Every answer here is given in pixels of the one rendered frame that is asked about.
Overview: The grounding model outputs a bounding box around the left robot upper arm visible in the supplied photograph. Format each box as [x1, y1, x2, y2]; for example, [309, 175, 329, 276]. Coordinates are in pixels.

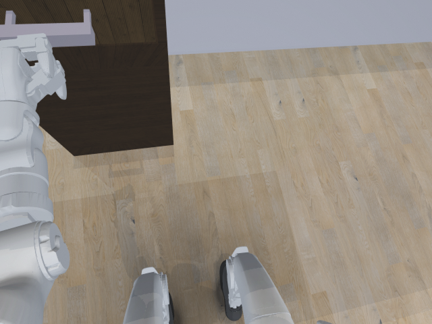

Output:
[0, 221, 70, 324]

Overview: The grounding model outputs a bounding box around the left robot forearm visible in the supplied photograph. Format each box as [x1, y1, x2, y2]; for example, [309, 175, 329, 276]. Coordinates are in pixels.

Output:
[0, 101, 54, 231]

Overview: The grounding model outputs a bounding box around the drawer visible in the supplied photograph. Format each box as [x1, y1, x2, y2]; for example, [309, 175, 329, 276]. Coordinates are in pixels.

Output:
[0, 0, 156, 45]

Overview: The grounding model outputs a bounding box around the handle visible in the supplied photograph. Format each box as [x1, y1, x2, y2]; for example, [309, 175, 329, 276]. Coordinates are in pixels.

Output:
[0, 9, 95, 47]

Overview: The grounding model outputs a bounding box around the cabinet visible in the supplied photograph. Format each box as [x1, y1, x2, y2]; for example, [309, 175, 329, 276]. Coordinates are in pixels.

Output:
[25, 0, 173, 156]

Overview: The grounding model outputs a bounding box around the robot right foot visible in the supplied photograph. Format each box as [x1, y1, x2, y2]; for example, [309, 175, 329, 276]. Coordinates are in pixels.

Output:
[219, 260, 242, 321]

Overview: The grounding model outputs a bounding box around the left robot thigh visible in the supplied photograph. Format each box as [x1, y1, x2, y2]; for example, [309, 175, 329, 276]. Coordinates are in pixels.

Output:
[123, 272, 169, 324]

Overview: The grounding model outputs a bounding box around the robot left hand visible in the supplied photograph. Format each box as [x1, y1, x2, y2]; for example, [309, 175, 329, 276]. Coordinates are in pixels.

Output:
[0, 33, 67, 110]

